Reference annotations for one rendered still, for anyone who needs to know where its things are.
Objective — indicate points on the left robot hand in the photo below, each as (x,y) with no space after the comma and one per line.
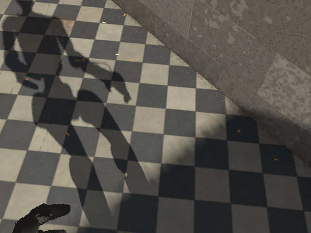
(40,215)

